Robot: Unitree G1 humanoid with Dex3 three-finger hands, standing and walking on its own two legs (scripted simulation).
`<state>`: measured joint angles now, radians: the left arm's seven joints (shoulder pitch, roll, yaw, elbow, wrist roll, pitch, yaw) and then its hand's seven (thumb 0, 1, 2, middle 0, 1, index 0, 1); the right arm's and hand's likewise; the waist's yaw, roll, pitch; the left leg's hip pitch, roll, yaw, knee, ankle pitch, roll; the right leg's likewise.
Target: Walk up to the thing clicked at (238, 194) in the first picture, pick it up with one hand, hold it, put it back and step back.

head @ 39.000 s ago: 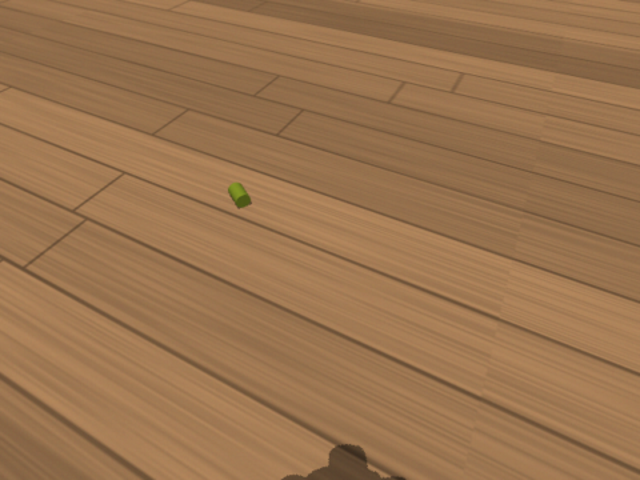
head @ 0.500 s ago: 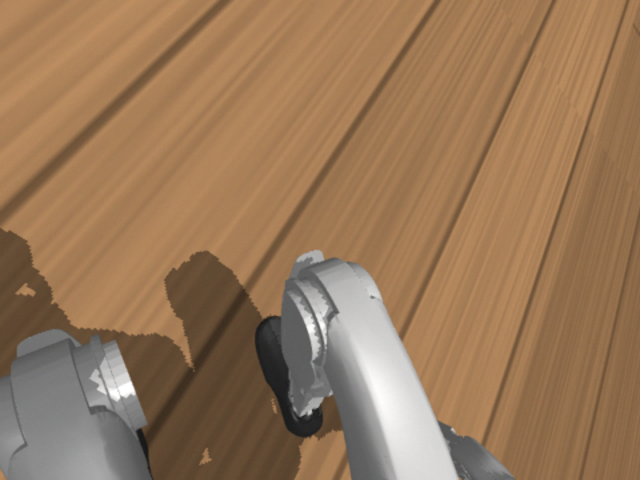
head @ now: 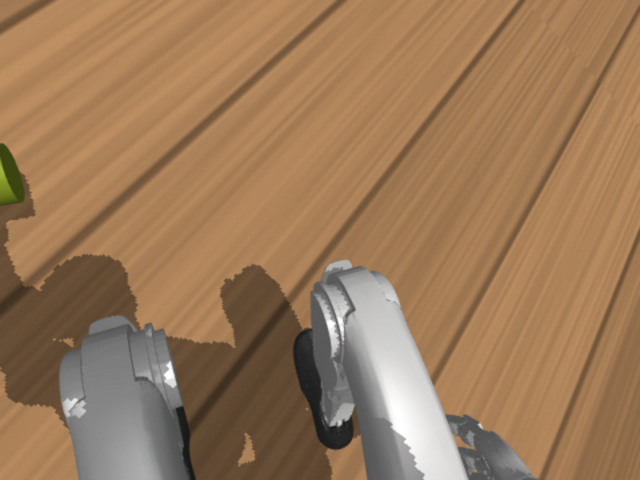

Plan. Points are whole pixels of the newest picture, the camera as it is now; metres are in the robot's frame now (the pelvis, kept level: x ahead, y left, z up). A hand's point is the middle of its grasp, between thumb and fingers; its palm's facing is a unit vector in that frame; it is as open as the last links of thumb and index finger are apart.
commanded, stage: lift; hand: left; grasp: from above
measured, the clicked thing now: out of the picture +0.50 +0.33 -0.19
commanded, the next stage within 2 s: hold in 1.78 s
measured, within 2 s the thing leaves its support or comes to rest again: neither
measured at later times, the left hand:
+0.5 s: hand out of the picture +0.45 +0.33 -0.07, palm faces -0.46 -0.12 -0.88, open 9.7 cm
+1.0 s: hand out of the picture +0.38 +0.31 +0.12, palm faces -0.42 -0.14 -0.90, open 9.7 cm
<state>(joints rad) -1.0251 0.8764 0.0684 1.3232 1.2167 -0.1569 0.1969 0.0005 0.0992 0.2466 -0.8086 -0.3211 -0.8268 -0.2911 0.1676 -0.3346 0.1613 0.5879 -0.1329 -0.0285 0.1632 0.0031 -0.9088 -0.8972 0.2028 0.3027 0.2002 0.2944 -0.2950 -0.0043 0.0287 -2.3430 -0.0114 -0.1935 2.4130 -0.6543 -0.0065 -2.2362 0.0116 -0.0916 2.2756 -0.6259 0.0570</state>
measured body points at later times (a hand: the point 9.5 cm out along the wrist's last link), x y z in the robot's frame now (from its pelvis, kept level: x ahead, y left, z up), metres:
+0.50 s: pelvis +0.00 +0.00 +0.05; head +0.23 +0.08 +0.43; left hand +0.47 +0.34 -0.02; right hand +0.08 -0.27 -0.05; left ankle +0.08 +0.13 -0.30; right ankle +0.12 -0.13 -0.30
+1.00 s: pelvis +0.01 +0.00 +0.20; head +0.16 +0.05 +0.62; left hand +0.39 +0.32 +0.17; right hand +0.15 -0.25 +0.08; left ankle +0.08 +0.13 -0.30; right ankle +0.12 -0.13 -0.30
